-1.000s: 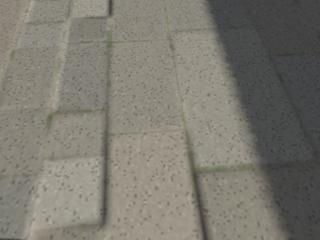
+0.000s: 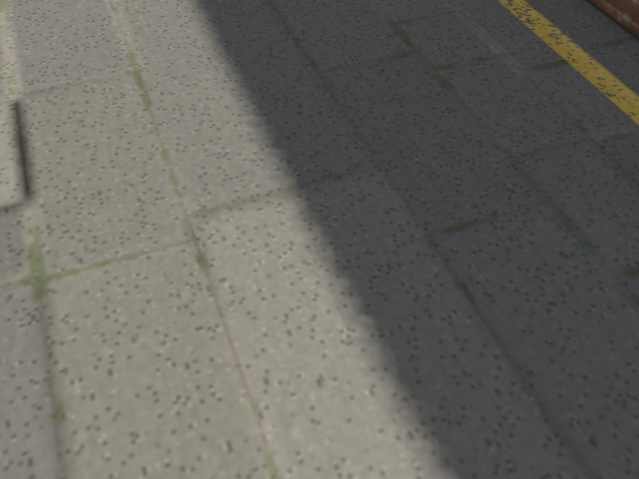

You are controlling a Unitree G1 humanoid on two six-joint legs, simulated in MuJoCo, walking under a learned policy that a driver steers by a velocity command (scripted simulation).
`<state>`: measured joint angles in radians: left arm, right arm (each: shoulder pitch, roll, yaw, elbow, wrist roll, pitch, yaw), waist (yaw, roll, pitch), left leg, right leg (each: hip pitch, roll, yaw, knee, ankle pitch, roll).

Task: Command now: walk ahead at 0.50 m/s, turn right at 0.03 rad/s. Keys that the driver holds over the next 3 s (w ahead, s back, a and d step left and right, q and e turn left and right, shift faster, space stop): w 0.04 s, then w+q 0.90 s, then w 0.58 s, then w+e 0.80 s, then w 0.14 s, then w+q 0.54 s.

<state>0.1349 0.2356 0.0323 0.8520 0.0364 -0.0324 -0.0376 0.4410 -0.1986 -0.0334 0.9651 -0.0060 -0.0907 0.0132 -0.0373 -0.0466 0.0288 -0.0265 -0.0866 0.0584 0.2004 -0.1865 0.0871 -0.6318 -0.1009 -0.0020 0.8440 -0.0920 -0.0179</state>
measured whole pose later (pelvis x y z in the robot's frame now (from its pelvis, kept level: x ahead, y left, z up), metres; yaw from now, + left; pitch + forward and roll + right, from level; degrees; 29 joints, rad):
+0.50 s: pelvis +0.25 -0.05 +0.00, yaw +12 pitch +0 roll -1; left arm 0.36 0.22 0.05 0.93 0.02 -0.10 0.01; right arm 0.22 -0.26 -0.07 0.87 -0.03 0.00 0.04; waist 0.01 0.05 0.03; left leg -0.65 0.09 -0.01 1.04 -0.14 0.05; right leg -0.07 0.03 -0.21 0.26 -0.21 -0.07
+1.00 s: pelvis +0.49 +0.08 +0.00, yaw +30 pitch +1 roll +0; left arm 0.16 0.25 0.05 0.78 0.05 -0.04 -0.02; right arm 0.32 -0.26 -0.07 0.88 0.00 -0.04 0.01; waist -0.01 -0.03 0.05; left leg -0.16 -0.14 -0.01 0.34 -0.19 0.14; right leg -0.60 -0.14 0.03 1.06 -0.25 0.04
